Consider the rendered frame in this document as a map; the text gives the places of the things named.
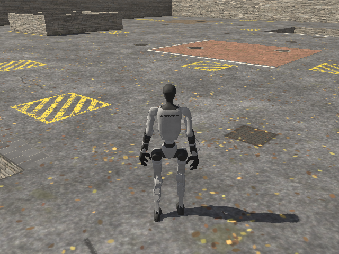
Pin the robot foot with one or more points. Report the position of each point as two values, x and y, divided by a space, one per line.
157 216
180 210

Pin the right robot forearm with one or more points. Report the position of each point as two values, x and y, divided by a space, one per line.
192 145

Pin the right robot hand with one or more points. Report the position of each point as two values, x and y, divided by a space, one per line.
195 162

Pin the right robot upper arm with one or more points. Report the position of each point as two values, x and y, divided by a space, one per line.
187 120

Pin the left robot hand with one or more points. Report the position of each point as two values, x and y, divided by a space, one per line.
142 158

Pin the robot right foot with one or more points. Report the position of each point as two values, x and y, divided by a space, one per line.
180 210

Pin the left robot upper arm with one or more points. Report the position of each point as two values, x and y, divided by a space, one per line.
150 120

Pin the robot left foot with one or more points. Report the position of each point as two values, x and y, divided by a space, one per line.
157 216

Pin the left robot forearm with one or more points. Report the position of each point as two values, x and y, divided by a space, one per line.
145 143

